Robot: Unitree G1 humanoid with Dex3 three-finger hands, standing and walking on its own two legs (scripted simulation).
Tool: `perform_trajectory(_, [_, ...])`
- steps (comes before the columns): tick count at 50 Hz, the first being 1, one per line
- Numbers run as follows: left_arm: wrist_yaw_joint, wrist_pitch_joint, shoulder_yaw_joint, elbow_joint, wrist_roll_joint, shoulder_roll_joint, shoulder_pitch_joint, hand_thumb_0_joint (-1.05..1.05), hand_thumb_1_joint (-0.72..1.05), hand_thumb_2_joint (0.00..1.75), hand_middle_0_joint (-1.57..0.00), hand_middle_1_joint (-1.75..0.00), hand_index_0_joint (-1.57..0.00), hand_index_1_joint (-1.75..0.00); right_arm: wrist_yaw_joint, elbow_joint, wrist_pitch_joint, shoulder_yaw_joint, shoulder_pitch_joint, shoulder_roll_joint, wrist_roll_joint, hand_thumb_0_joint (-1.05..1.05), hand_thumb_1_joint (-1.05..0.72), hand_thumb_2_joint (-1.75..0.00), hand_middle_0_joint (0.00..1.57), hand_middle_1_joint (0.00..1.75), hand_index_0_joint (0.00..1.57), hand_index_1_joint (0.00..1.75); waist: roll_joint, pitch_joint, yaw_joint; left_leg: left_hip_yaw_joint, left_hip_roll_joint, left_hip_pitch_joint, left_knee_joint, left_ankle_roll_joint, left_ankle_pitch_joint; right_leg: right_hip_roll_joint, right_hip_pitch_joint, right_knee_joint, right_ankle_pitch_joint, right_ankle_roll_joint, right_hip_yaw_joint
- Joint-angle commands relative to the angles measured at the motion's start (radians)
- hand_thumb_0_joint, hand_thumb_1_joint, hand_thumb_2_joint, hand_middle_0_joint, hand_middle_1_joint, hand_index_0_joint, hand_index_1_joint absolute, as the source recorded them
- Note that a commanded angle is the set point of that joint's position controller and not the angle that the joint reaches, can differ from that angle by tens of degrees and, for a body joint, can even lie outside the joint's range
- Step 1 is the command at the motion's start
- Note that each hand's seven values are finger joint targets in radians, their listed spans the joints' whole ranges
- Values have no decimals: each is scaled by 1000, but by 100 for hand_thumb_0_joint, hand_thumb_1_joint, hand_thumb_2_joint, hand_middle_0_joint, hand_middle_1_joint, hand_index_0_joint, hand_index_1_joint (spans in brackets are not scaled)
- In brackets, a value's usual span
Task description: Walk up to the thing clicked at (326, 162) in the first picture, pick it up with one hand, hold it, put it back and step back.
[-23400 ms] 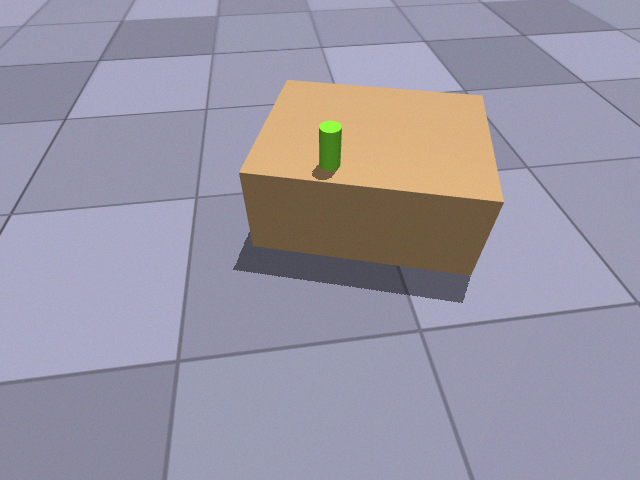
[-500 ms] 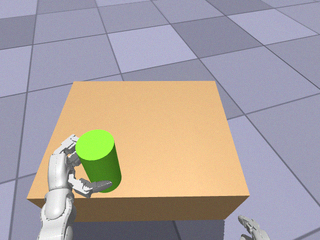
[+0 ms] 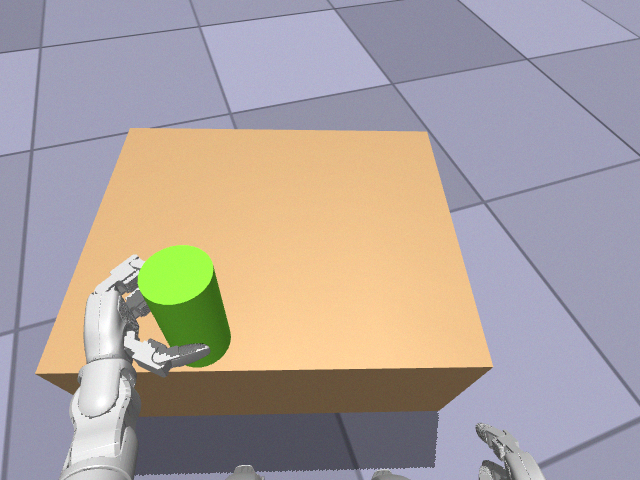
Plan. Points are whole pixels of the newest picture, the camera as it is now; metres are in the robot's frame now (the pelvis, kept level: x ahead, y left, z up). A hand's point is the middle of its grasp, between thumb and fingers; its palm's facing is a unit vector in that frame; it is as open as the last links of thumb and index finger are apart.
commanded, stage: crouch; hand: left
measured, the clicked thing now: (190, 310) +0.34 +0.15 +0.02
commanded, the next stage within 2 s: lower in 1.12 s
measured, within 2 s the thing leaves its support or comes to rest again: neither
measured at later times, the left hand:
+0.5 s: hand (175, 313) +0.40 +0.21 -0.12, palm faces +0.20 -0.98 -0.04, open 10.9 cm
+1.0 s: hand (180, 314) +0.42 +0.22 -0.17, palm faces +0.21 -0.98 -0.05, open 10.9 cm
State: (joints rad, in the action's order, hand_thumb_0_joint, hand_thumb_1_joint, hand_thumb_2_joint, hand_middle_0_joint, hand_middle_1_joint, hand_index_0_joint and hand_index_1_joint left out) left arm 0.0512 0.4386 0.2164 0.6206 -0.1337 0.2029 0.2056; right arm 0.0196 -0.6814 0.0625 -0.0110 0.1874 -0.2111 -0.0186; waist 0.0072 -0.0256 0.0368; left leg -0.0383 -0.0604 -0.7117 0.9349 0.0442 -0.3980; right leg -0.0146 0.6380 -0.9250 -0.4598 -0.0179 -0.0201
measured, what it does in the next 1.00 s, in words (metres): lowers itself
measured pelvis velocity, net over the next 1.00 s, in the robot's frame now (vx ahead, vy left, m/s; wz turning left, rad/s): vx -0.03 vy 0.01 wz -0.06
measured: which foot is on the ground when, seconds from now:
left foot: down 0.00-1.00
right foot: down 0.00-1.00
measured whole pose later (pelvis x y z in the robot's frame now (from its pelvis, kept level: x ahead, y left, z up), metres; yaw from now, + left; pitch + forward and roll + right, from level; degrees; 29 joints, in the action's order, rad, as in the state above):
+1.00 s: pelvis -0.03 +0.01 -0.15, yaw -4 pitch +31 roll -5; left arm 0.05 0.56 0.41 0.93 -0.08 0.37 0.58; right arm -0.04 -0.72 -0.01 0.02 0.15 -0.22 -0.07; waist -0.01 -0.17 0.11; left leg -0.11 -0.07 -1.56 1.63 0.04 -0.60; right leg 0.01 1.46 -1.59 -0.66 -0.03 -0.04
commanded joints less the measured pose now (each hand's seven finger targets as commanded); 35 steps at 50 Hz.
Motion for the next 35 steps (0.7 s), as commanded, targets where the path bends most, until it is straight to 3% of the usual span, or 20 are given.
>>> perform_trajectory(1, [10, 206, 125, -214, -48, 208, 479, 0, -8, 119, -125, -138, -126, -139, -8, 90, 23, -62, 35, -151, -11, 0, -91, -91, 20, 30, 20, 30, -78, -394, 21, 20, 35, 135, 16, -47, 159, 17, 80, 31, 234, 24, 0])
perform_trajectory(4, [23, 267, 136, -202, -50, 241, 541, 0, -9, 119, -125, -138, -126, -139, -15, 88, 19, -61, 61, -160, -22, 0, -92, -91, 20, 30, 20, 30, -122, -539, 21, 6, 32, 127, 101, -45, 207, 22, 152, -55, 252, 31, -7])
perform_trajectory(8, [41, 291, 138, -162, -57, 251, 569, 0, -9, 117, -123, -135, -124, -136, -16, 74, 9, -57, 78, -173, -30, 0, -93, -91, 20, 30, 20, 30, -162, -633, 31, -15, 24, 99, 187, -43, 280, 33, 248, -146, 286, 38, -19])
perform_trajectory(12, [33, 296, 163, -118, -56, 277, 607, 0, -11, 117, -124, -134, -124, -136, -17, 59, -5, -55, 86, -182, -34, 0, -94, -91, 20, 30, 20, 30, -168, -678, 29, -11, 21, 12, 256, -50, 259, 36, 301, -195, 282, 37, -14])
perform_trajectory(13, [29, 294, 199, -84, -53, 299, 580, 0, -11, 118, -124, -134, -124, -136, -17, 53, -12, -55, 92, -184, -35, 0, -94, -91, 20, 30, 20, 30, -149, -681, 21, -13, 21, -19, 272, -51, 267, 35, 298, -212, 295, 35, -15])
perform_trajectory(15, [29, 292, 198, -76, -55, 302, 585, 0, -9, 117, -124, -134, -124, -135, -17, 49, -19, -52, 93, -185, -34, 0, -94, -91, 20, 30, 20, 30, -132, -704, 23, -6, 20, -59, 312, -61, 285, 34, 294, -228, 334, 27, -3])
perform_trajectory(20, [22, 292, 243, -40, -38, 340, 604, 0, -5, 120, -129, -137, -129, -139, -24, 39, -35, -54, 86, -182, -37, 0, -94, -91, 20, 30, 20, 30, -103, -688, 33, -9, 22, -187, 358, -63, 199, 39, 335, -280, 267, 27, -6])
perform_trajectory(21, [20, 296, 261, -46, -40, 353, 599, 0, -7, 120, -128, -137, -128, -139, -26, 43, -38, -53, 76, -182, -36, 0, -94, -91, 20, 30, 20, 30, -108, -696, 21, -8, 23, -195, 365, -63, 191, 38, 348, -290, 255, 29, -5])
perform_trajectory(25, [16, 298, 244, -67, -27, 348, 676, 0, -5, 121, -129, -139, -130, -140, -34, 39, -43, -53, 79, -182, -42, 0, -94, -91, 20, 30, 20, 30, -151, -712, 48, -21, 20, -203, 390, -58, 150, 41, 435, -333, 200, 37, -17])
perform_trajectory(26, [18, 298, 261, -47, -27, 358, 662, 0, -5, 121, -128, -138, -129, -140, -37, 33, -44, -54, 78, -187, -43, 0, -94, -91, 20, 30, 20, 30, -155, -723, 45, -27, 15, -187, 405, -57, 179, 41, 464, -352, 210, 39, -23])
perform_trajectory(27, [20, 296, 254, -66, -19, 376, 686, 0, -4, 122, -129, -139, -129, -140, -36, 30, -45, -53, 77, -188, -44, 0, -94, -91, 20, 30, 20, 30, -179, -738, 42, -26, 14, -181, 415, -56, 195, 41, 479, -363, 218, 40, -20])
perform_trajectory(30, [16, 290, 235, -57, -15, 350, 705, 0, -7, 123, -130, -140, -131, -142, -42, 26, -48, -51, 84, -186, -48, 0, -95, -92, 20, 30, 20, 30, -199, -757, 56, -41, 12, -175, 431, -49, 208, 44, 525, -397, 202, 46, -32])
perform_trajectory(32, [12, 286, 237, -64, -10, 374, 738, 0, -8, 124, -130, -141, -131, -143, -45, 30, -48, -49, 74, -186, -46, 0, -95, -92, 20, 30, 20, 30, -208, -754, 49, -43, 12, -193, 428, -46, 152, 45, 550, -404, 151, 52, -34])
perform_trajectory(35, [8, 275, 223, -43, -10, 360, 775, 0, -9, 125, -132, -143, -133, -145, -46, 27, -50, -50, 71, -194, -47, 0, -95, -92, 20, 30, 20, 30, -233, -750, 65, -57, 8, -202, 431, -38, 87, 45, 612, -428, 89, 57, -40])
